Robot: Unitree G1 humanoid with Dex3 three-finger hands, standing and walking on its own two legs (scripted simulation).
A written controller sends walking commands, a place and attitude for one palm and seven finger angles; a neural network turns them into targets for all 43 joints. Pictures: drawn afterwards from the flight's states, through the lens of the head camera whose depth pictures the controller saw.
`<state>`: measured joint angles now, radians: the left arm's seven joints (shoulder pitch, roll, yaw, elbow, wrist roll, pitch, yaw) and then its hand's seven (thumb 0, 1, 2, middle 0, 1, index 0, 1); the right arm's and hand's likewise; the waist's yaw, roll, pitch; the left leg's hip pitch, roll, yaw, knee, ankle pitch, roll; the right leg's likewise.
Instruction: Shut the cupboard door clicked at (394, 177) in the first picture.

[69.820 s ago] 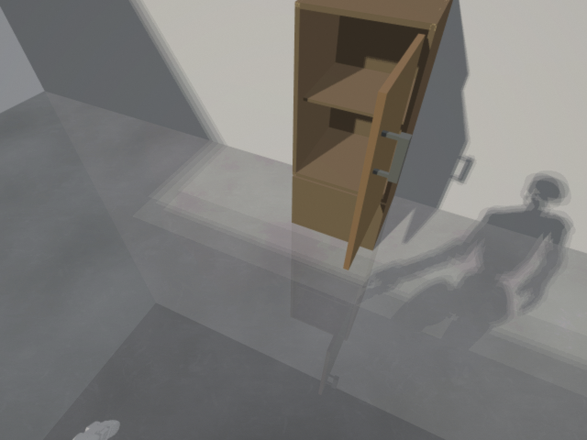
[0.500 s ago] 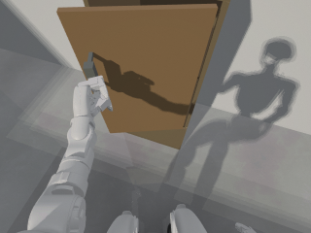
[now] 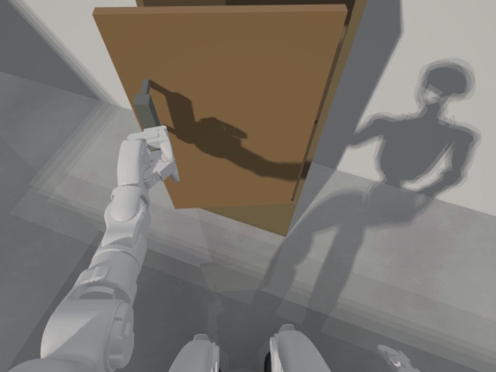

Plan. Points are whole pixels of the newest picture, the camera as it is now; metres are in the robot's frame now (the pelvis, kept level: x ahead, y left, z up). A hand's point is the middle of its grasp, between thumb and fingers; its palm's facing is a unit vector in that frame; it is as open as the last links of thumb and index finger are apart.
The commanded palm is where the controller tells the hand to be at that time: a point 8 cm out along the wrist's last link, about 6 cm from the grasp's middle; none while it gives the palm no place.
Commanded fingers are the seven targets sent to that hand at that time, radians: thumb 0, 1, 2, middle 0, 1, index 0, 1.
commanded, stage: push the door shut along its arc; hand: left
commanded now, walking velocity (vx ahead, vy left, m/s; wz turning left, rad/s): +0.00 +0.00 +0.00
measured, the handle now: (153, 117) +0.54 +0.16 +0.05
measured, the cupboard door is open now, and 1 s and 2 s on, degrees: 23 4 0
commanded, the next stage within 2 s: pull the fist back off the door in 1.36 s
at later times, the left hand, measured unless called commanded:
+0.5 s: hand (178, 127) +0.52 +0.11 +0.05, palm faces -0.12 -0.99 -0.04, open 3.1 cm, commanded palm +0.51 +0.15 +0.05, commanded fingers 0.00 0.90 0.90 -1.30 -1.50 -1.30 -1.50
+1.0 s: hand (189, 104) +0.57 +0.09 +0.06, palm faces -0.27 -0.96 -0.04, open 3.1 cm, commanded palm +0.57 +0.12 +0.05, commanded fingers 0.00 0.90 0.90 -1.30 -1.50 -1.30 -1.50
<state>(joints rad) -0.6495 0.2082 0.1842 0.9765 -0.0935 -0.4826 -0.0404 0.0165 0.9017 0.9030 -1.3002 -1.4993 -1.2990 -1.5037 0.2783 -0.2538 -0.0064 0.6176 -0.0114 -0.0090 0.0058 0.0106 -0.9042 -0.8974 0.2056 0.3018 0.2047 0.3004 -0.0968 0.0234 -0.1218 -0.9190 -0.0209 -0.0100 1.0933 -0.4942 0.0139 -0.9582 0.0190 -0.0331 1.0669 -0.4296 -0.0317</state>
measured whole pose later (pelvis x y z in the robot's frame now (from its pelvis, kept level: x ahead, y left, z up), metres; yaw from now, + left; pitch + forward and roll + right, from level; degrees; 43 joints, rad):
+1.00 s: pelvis +0.00 +0.02 -0.03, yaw -1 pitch +28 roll -4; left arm -1.20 0.50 0.24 1.31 -0.04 -0.36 -0.26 0.02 0.90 0.90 -1.30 -1.50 -1.29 -1.50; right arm 0.40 -0.27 0.03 0.65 -0.04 0.00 0.02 0.01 -0.90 -0.90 0.21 0.30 0.21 0.30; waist -0.26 0.06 -0.11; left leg -1.20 -0.01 -0.04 1.25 -0.54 0.03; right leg -1.20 0.03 -0.07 1.15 -0.45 -0.02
